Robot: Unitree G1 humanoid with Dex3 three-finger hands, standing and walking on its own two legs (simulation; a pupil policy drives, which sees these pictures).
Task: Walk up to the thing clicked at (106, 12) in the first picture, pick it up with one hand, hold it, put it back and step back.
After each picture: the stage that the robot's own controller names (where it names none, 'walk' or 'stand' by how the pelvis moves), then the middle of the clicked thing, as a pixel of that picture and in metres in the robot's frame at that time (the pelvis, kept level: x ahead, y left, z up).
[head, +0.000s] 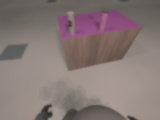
stand; (103, 21) +1.06 -0.11 +0.06
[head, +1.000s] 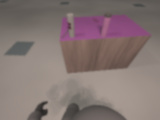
rise first; (105, 25) +0.95 -0.10 +0.09
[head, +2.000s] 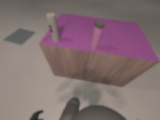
rise first; (96, 37) +0.65 +0.05 +0.08
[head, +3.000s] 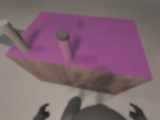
walk; (66, 48) +0.43 +0.21 +0.09
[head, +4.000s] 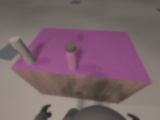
stand; (71, 58) +0.41 +0.15 +0.07
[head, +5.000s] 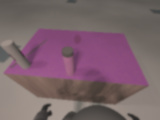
stand; (69, 63) +0.38 +0.16 +0.06
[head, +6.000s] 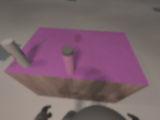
stand; (69, 62) +0.38 +0.17 +0.06
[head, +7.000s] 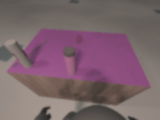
stand; (70, 63) +0.38 +0.16 +0.06
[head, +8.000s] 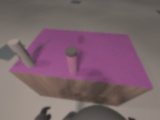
stand; (72, 63) +0.38 +0.14 +0.06
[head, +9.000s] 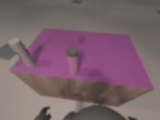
stand; (73, 63) +0.38 +0.14 +0.06
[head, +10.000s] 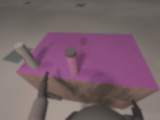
rise first; (73, 63) +0.38 +0.16 +0.06
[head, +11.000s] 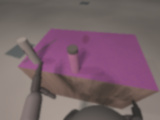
go down; (74, 60) +0.39 +0.16 +0.06
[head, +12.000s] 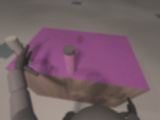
go down; (70, 61) +0.39 +0.15 +0.07
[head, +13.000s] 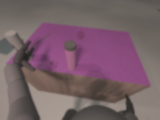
go down; (71, 57) +0.41 +0.14 +0.07
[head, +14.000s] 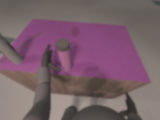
close in; (65, 58) +0.38 +0.16 +0.09
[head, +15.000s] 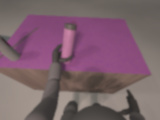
close; (68, 44) +0.47 +0.15 +0.12
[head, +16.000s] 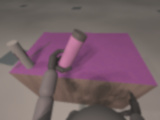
lift; (70, 53) +0.33 +0.12 +0.22
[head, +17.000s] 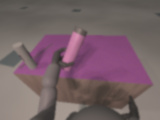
hold; (72, 50) +0.36 +0.12 +0.22
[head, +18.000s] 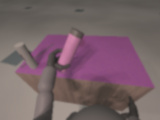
hold; (68, 52) +0.34 +0.14 +0.23
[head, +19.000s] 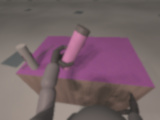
hold; (73, 49) +0.34 +0.11 +0.25
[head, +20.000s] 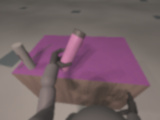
crouch; (71, 51) +0.36 +0.13 +0.22
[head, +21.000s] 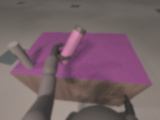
lower; (71, 46) +0.42 +0.13 +0.20
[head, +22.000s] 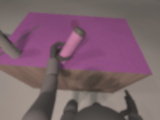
lower; (70, 46) +0.45 +0.13 +0.11
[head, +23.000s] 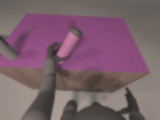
lower; (67, 47) +0.45 +0.14 +0.11
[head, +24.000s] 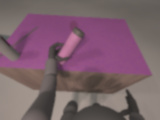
lower; (69, 47) +0.45 +0.13 +0.11
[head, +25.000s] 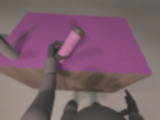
rest; (68, 46) +0.46 +0.14 +0.11
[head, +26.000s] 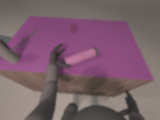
withdraw; (81, 56) +0.45 +0.06 +0.02
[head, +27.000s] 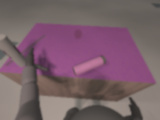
sink last; (89, 65) +0.41 +0.01 +0.01
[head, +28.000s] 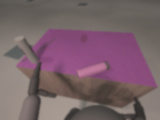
stand; (92, 69) +0.39 +0.01 -0.01
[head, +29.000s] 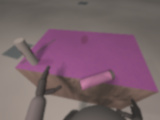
stand; (96, 79) +0.32 -0.02 -0.03
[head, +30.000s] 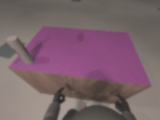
stand; (86, 116) +0.14 -0.02 -0.74
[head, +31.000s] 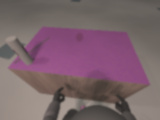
stand; (85, 117) +0.13 +0.00 -0.74
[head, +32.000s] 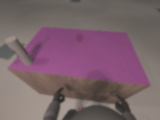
stand; (83, 118) +0.11 +0.02 -0.74
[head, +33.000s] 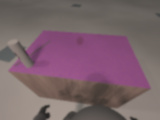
walk; out of the picture +0.09 +0.04 -0.74
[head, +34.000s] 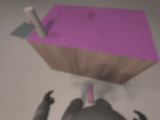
walk; (90, 93) +0.30 -0.02 -0.72
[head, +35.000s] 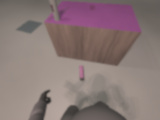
walk; (81, 72) +0.66 +0.10 -0.72
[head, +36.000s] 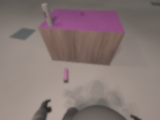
stand; (65, 75) +0.67 +0.38 -0.73
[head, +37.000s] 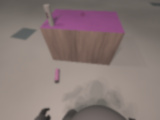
stand; (56, 75) +0.66 +0.53 -0.75
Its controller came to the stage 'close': yes
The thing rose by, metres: 0.20
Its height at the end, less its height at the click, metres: -0.80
